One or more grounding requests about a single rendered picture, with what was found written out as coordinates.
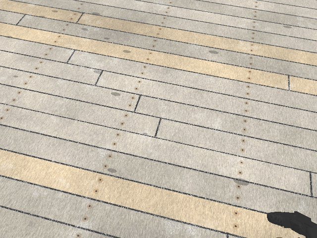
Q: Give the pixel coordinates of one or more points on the right robot hand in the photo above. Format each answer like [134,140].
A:
[296,221]

